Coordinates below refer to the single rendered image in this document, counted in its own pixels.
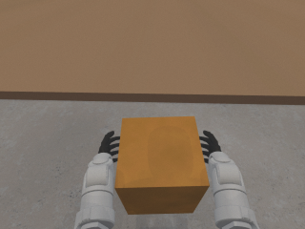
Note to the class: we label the robot left forearm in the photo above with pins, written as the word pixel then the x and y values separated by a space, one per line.
pixel 97 194

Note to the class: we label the robot right forearm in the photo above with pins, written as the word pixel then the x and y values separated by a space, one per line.
pixel 232 209

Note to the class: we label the right robot hand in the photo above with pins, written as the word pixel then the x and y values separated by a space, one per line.
pixel 212 145

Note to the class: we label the left robot hand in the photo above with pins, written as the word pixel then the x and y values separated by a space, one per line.
pixel 106 147

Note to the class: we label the carton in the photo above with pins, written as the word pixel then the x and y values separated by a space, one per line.
pixel 160 165

